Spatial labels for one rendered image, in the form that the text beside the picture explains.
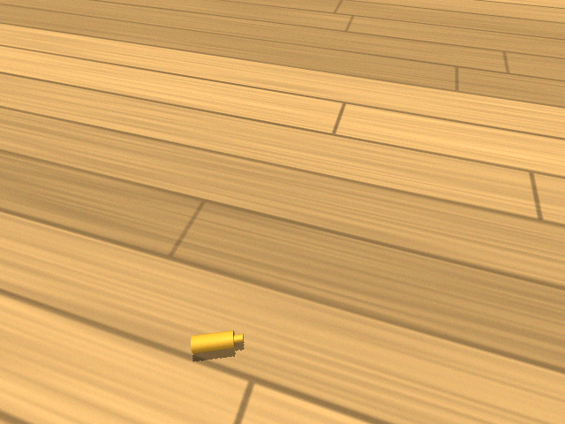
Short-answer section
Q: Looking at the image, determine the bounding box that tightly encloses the bottle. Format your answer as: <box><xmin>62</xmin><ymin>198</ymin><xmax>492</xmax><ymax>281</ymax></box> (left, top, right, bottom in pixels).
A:
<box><xmin>191</xmin><ymin>330</ymin><xmax>244</xmax><ymax>353</ymax></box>

